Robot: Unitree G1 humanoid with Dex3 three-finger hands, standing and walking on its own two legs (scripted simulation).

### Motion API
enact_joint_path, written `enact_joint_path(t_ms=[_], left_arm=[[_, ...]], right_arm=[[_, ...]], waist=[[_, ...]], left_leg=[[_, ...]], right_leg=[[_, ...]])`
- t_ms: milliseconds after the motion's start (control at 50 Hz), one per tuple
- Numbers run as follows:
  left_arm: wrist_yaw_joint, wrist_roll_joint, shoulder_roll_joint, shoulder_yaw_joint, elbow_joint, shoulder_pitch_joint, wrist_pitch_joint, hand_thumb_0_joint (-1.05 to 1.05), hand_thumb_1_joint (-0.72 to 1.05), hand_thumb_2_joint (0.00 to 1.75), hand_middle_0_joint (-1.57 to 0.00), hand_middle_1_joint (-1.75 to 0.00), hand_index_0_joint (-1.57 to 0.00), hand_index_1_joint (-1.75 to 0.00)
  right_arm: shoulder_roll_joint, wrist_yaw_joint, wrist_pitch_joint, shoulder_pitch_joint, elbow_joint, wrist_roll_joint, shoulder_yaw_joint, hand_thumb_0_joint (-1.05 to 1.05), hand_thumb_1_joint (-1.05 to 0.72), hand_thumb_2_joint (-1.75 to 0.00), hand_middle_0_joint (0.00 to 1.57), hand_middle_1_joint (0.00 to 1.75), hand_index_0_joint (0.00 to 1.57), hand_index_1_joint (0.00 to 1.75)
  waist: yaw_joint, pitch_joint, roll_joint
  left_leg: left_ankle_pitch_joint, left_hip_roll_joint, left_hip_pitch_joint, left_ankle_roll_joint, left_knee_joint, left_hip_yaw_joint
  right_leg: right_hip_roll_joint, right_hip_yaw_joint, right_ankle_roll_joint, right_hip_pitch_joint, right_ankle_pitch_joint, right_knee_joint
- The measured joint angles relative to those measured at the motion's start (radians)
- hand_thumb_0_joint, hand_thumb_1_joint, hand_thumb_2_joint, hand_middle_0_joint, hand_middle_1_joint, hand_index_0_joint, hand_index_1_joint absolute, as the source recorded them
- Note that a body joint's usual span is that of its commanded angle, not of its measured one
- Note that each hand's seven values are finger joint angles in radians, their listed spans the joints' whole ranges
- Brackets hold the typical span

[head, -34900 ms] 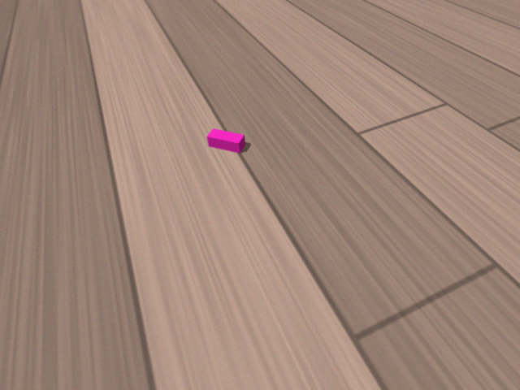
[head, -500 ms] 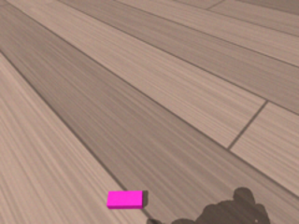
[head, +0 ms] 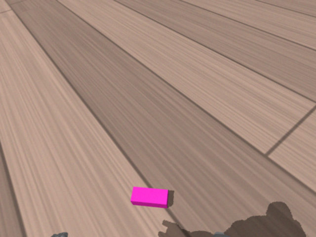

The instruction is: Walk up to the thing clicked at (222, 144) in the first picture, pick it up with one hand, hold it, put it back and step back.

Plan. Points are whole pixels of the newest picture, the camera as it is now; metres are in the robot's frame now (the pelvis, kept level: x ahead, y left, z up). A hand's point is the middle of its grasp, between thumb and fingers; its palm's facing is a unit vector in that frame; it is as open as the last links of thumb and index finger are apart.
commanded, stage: walk up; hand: left
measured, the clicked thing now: (150, 197) +0.46 +0.17 -0.71
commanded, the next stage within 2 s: none
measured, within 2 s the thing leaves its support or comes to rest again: neither
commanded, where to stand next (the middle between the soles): +0.04 -0.03 m, yaw -6 degrees
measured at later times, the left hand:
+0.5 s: hand out of the picture +0.13 +0.25 -0.14, palm faces -0.11 -0.92 -0.37, open 7.4 cm
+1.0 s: hand out of the picture +0.01 +0.26 -0.13, palm faces -0.13 -0.91 -0.39, open 7.4 cm
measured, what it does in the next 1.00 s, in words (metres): steps on the spot: right foot, then left foot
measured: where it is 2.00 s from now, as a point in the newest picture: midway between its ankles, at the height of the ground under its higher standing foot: outside the picture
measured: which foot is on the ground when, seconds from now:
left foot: down 0.00-0.36, up 0.38-0.58, down 0.60-0.94, up 0.96-1.00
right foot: down 0.00-0.02, up 0.04-0.26, down 0.28-0.62, up 0.64-0.90, down 0.92-1.00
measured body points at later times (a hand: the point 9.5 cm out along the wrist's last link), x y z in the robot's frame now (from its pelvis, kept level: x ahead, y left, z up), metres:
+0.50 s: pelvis -0.01 +0.00 +0.01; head +0.08 -0.01 +0.45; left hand +0.13 +0.29 -0.11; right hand +0.10 -0.33 -0.11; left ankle -0.02 +0.12 -0.67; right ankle +0.04 -0.13 -0.71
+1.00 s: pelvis -0.06 -0.01 +0.01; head -0.06 -0.01 +0.46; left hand +0.02 +0.31 -0.10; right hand -0.03 -0.34 -0.10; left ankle -0.02 +0.11 -0.69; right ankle -0.11 -0.12 -0.71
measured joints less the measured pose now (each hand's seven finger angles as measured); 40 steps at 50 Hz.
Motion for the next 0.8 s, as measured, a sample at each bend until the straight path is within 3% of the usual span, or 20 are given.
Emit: enact_joint_path(t_ms=[40,100,160,260,280,320,340,380,440,480,560,600,640,700,760,800], left_arm=[[0.0,-0.015,0.017,0.009,0.019,0.013,0.02,0.01,0.9,0.9,-0.2,-0.3,-0.21,-0.3],[-0.009,-0.03,0.018,0.004,0.082,0.035,0.041,0.01,0.9,0.9,-0.2,-0.3,-0.21,-0.3],[-0.017,-0.046,0.029,0.004,0.105,0.044,0.032,0.01,0.9,0.9,-0.2,-0.3,-0.2,-0.3],[-0.027,-0.038,0.014,-0.013,0.135,0.042,0.018,0.01,0.9,0.9,-0.2,-0.3,-0.2,-0.3],[-0.029,-0.035,0.008,-0.016,0.138,0.04,0.013,0.01,0.9,0.9,-0.2,-0.3,-0.2,-0.3],[-0.029,-0.033,-0.014,-0.021,0.143,0.021,0.007,0.01,0.9,0.9,-0.2,-0.3,-0.2,-0.3],[-0.028,-0.034,-0.021,-0.024,0.138,0.005,0.009,0.01,0.9,0.9,-0.2,-0.3,-0.2,-0.3],[-0.024,-0.045,-0.025,-0.026,0.11,-0.031,0.015,0.01,0.9,0.9,-0.2,-0.3,-0.21,-0.3],[-0.015,-0.044,-0.03,-0.032,0.06,-0.077,0.016,0.01,0.9,0.9,-0.2,-0.3,-0.21,-0.3],[-0.009,-0.036,-0.029,-0.036,0.034,-0.103,0.021,0.01,0.9,0.9,-0.2,-0.3,-0.21,-0.3],[0.004,-0.029,-0.016,-0.041,-0.002,-0.145,0.028,0.01,0.9,0.9,-0.2,-0.3,-0.21,-0.3],[0.006,-0.038,-0.006,-0.042,-0.013,-0.159,0.035,0.01,0.9,0.9,-0.2,-0.3,-0.21,-0.3],[0.009,-0.051,0.012,-0.035,-0.01,-0.18,0.045,0.01,0.9,0.9,-0.2,-0.3,-0.21,-0.3],[0.02,-0.052,0.005,-0.027,0.012,-0.177,0.06,0.01,0.9,0.9,-0.2,-0.3,-0.21,-0.3],[0.013,-0.056,0.009,-0.02,0.023,-0.143,0.06,0.01,0.9,0.9,-0.2,-0.3,-0.2,-0.3],[0.004,-0.056,0.016,-0.014,0.031,-0.106,0.049,0.01,0.9,0.9,-0.2,-0.3,-0.2,-0.3]], right_arm=[[0.029,-0.011,-0.015,0.008,0.028,-0.019,0.006,0.0,-0.9,-0.9,0.2,0.3,0.21,0.3],[0.047,-0.02,-0.029,0.035,0.046,-0.025,0.022,0.0,-0.9,-0.9,0.2,0.3,0.21,0.3],[0.068,-0.027,-0.049,0.023,0.054,-0.029,0.036,0.0,-0.9,-0.9,0.21,0.3,0.21,0.3],[0.049,-0.027,-0.079,-0.033,0.02,-0.022,0.029,0.0,-0.9,-0.9,0.21,0.3,0.21,0.3],[0.04,-0.028,-0.081,-0.044,0.011,-0.019,0.026,0.0,-0.9,-0.9,0.21,0.3,0.21,0.3],[0.019,-0.037,-0.073,-0.068,0.0,-0.004,0.018,0.0,-0.9,-0.9,0.21,0.3,0.21,0.3],[0.013,-0.047,-0.061,-0.083,-0.003,0.008,0.016,0.0,-0.9,-0.9,0.21,0.3,0.21,0.3],[0.012,-0.066,-0.04,-0.121,-0.011,0.028,0.013,0.0,-0.9,-0.9,0.21,0.3,0.21,0.3],[0.01,-0.078,-0.026,-0.178,-0.029,0.035,0.011,0.0,-0.9,-0.9,0.2,0.3,0.21,0.3],[0.01,-0.075,-0.026,-0.203,-0.042,0.038,0.013,0.0,-0.9,-0.9,0.2,0.3,0.21,0.3],[0.015,-0.066,-0.028,-0.216,-0.061,0.034,0.018,0.0,-0.9,-0.9,0.2,0.3,0.21,0.3],[0.021,-0.064,-0.033,-0.21,-0.056,0.022,0.018,0.0,-0.9,-0.9,0.2,0.3,0.21,0.3],[0.051,-0.061,-0.031,-0.213,-0.04,0.003,0.017,0.0,-0.9,-0.9,0.2,0.3,0.21,0.3],[0.064,-0.043,-0.024,-0.193,-0.037,-0.007,0.024,0.0,-0.9,-0.9,0.2,0.3,0.21,0.3],[0.073,-0.043,-0.017,-0.172,-0.033,-0.016,0.024,0.0,-0.9,-0.9,0.21,0.3,0.21,0.3],[0.074,-0.043,-0.028,-0.162,-0.029,-0.02,0.022,0.0,-0.9,-0.9,0.21,0.3,0.21,0.3]], waist=[[0.012,0.001,-0.065],[-0.038,-0.052,-0.061],[-0.029,-0.056,-0.09],[-0.021,-0.025,-0.087],[-0.019,-0.019,-0.08],[-0.024,0.004,-0.042],[-0.027,0.016,-0.029],[-0.024,0.048,-0.031],[-0.019,0.093,-0.039],[-0.017,0.104,-0.041],[-0.019,0.104,-0.041],[-0.029,0.1,-0.043],[-0.018,0.122,-0.097],[-0.037,0.119,-0.071],[-0.038,0.094,-0.054],[-0.034,0.076,-0.058]], left_leg=[[0.026,-0.029,0.036,0.01,-0.017,0.038],[0.018,-0.007,0.036,0.028,-0.026,-0.005],[0.047,0.004,0.056,0.015,-0.083,0.0],[0.036,0.028,0.055,0.009,-0.086,0.028],[0.025,0.035,0.05,0.007,-0.072,0.035],[0.006,0.057,0.038,0.002,-0.031,0.026],[0.012,0.06,0.021,0.003,-0.003,0.019],[0.062,0.043,-0.035,0.013,0.078,0.014],[-0.1,-0.007,-0.108,0.031,0.206,0.007],[-0.139,-0.029,-0.139,0.04,0.238,0.007],[-0.065,-0.032,-0.128,0.037,0.152,0.019],[0.058,-0.03,-0.079,0.035,0.012,0.03],[0.07,-0.06,-0.064,0.049,0.007,0.062],[0.072,-0.029,-0.073,0.061,0.017,0.043],[0.116,0.003,-0.078,0.056,-0.037,0.038],[0.14,0.013,-0.082,0.049,-0.069,0.048]], right_leg=[[-0.004,0.067,-0.006,-0.012,-0.117,0.074],[0.076,0.11,-0.003,-0.009,-0.227,0.166],[0.11,0.146,-0.006,0.011,-0.184,0.176],[0.111,0.087,-0.009,0.102,-0.213,0.013],[0.115,0.075,-0.014,0.123,-0.196,-0.031],[0.132,0.057,-0.001,0.147,-0.041,-0.087],[0.135,0.05,0.005,0.144,-0.039,-0.084],[0.122,0.052,0.001,0.125,-0.058,-0.064],[0.1,0.067,-0.003,0.104,-0.048,-0.065],[0.092,0.075,-0.005,0.081,-0.032,-0.068],[0.09,0.075,0.006,0.025,-0.031,-0.023],[0.085,0.067,0.021,-0.004,-0.051,0.03],[0.065,0.113,0.015,-0.021,-0.056,0.081],[0.155,0.168,-0.003,-0.05,-0.286,0.282],[0.203,0.181,-0.012,-0.056,-0.309,0.445],[0.191,0.175,-0.006,-0.01,-0.283,0.401]])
